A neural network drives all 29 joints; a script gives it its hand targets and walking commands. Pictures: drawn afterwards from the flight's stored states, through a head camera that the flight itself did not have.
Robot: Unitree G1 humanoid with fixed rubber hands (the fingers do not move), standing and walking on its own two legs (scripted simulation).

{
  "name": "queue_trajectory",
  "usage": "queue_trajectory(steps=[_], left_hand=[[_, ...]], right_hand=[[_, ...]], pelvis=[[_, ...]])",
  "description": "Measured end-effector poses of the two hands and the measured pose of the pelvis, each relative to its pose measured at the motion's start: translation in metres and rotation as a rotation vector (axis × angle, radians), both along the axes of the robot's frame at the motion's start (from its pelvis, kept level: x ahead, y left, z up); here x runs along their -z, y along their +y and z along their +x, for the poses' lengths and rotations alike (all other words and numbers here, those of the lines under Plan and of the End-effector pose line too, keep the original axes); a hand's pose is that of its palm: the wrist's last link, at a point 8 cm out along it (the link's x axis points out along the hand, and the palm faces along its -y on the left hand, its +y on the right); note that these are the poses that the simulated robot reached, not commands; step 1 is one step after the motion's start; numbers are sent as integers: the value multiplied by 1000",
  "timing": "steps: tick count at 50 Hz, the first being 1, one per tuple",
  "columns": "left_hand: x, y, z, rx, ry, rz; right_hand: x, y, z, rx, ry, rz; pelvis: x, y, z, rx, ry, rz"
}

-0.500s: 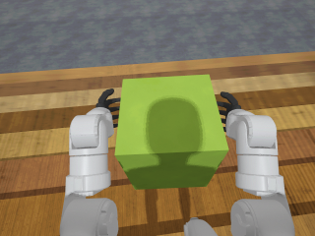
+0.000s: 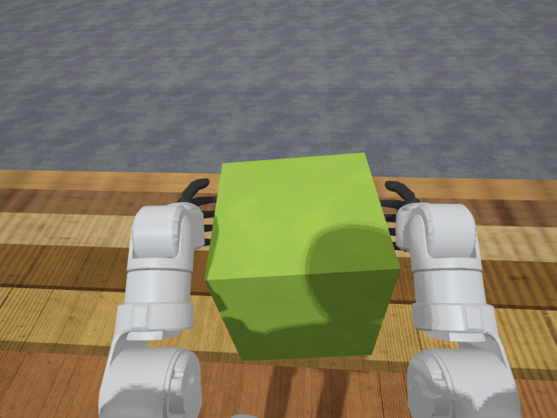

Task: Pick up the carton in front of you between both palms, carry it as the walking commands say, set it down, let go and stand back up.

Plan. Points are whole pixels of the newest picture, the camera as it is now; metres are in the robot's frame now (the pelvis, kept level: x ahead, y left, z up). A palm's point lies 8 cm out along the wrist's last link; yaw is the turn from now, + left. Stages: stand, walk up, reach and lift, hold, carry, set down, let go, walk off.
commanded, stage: carry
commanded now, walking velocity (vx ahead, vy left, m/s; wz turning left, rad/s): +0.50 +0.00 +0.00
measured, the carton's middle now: (299, 262) +0.36 +0.02 +0.03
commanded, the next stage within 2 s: none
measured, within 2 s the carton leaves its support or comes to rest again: neither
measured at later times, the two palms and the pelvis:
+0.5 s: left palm (266, 135) +0.72 +0.12 +0.00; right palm (397, 151) +0.68 -0.18 -0.01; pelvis +0.35 +0.01 -0.10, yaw -2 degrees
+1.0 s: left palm (276, 106) +1.04 +0.13 -0.13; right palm (368, 105) +1.06 -0.16 -0.13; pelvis +0.70 -0.05 -0.21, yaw +0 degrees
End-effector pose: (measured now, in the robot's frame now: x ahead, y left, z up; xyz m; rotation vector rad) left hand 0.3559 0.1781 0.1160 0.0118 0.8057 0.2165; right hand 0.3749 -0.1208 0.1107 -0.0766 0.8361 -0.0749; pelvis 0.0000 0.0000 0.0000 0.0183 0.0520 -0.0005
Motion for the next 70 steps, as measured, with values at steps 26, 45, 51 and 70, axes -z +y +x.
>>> queue_trajectory(steps=[26, 45, 51, 70], left_hand=[[123, -62, 373, 186, -48, -5], [214, -55, 627, 28, -68, -2], [245, -47, 697, -4, 7, -1], [333, -84, 1003, 174, 16, 14]], right_hand=[[123, -58, 315, 186, -61, 16], [205, -51, 629, 8, -90, 8], [244, -43, 701, 2, -18, 33], [326, -77, 950, 199, -63, -11]], pelvis=[[104, 11, 359, 32, 8, -21], [207, -46, 636, 10, 9, -23], [213, -49, 709, 8, 30, -11], [313, -13, 986, 21, 20, -18]])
